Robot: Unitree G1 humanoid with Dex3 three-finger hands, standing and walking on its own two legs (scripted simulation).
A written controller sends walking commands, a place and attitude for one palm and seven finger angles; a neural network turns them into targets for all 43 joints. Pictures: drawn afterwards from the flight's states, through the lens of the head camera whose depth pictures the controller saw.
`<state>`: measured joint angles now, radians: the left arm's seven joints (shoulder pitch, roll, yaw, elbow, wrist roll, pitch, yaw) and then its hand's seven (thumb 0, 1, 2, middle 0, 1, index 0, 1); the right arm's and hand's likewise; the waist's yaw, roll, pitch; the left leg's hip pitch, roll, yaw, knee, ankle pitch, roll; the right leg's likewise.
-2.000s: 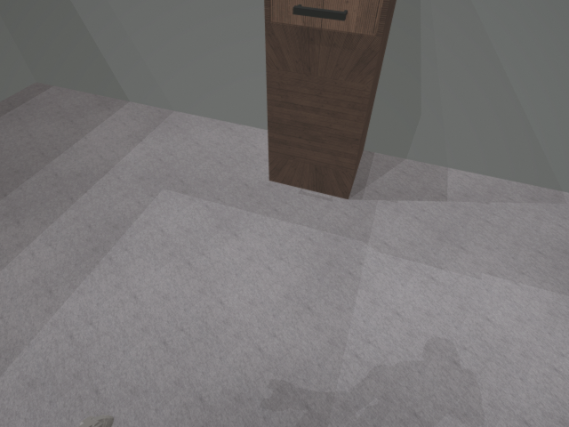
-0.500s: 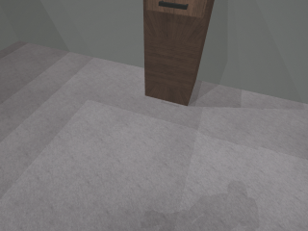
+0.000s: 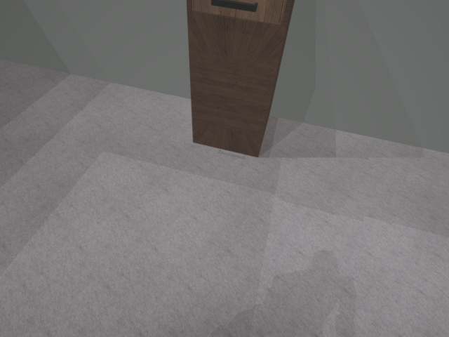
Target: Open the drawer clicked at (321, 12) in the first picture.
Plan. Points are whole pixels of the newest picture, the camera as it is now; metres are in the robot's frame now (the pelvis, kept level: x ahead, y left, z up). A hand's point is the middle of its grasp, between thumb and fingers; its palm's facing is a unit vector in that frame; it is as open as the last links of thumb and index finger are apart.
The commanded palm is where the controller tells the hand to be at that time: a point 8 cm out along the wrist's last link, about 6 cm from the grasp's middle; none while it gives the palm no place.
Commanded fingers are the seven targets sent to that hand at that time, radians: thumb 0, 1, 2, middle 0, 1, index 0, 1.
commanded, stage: walk to a spot facing it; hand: left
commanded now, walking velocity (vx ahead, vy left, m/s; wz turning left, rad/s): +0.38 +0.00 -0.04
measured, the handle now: (235, 3) +1.28 +0.00 +0.09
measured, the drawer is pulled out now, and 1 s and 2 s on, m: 0.00 0.00 0.00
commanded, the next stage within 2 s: turn to face it in 0.72 s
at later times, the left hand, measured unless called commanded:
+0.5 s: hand (160, 324) +0.18 +0.14 -0.18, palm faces +0.11 -0.98 -0.15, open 7.3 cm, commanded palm none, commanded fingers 0.00 0.90 0.90 -0.20 -0.30 -0.20 -0.30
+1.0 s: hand (158, 224) +0.41 +0.18 -0.17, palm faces +0.07 -0.98 -0.18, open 7.3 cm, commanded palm none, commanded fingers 0.00 0.90 0.90 -0.20 -0.30 -0.20 -0.30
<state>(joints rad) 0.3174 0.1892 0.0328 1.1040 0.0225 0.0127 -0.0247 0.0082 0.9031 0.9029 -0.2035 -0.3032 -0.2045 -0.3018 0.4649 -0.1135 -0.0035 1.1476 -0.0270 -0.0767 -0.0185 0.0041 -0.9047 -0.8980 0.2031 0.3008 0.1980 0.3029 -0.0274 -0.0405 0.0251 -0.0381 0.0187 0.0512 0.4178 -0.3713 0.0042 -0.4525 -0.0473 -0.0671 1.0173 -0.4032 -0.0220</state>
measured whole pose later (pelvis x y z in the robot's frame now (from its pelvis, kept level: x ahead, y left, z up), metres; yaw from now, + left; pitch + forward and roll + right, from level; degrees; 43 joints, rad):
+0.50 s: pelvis +0.19 -0.04 +0.00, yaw +4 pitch -1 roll -2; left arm 0.32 0.17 0.04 1.09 0.03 -0.06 0.01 0.00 0.93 0.90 -0.20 -0.30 -0.21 -0.30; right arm 0.20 -0.17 -0.07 1.02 -0.03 -0.03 0.03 0.00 -0.91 -0.90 0.20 0.30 0.19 0.30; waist 0.00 -0.01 0.00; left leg -0.52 0.13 0.10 0.82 -0.22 -0.01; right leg -0.12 -0.01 -0.22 0.41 -0.27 -0.02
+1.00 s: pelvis +0.38 +0.00 +0.00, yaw +0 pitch -2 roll +1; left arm 0.23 0.18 0.07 1.06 0.03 0.01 0.00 0.00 0.92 0.90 -0.20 -0.30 -0.20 -0.30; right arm 0.35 -0.13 -0.04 1.12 -0.02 -0.05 -0.02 0.00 -0.92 -0.90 0.20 0.30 0.20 0.30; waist 0.01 -0.03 0.06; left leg -0.03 0.04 0.25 0.37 -0.31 0.02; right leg -0.53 -0.10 -0.09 0.80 -0.18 0.01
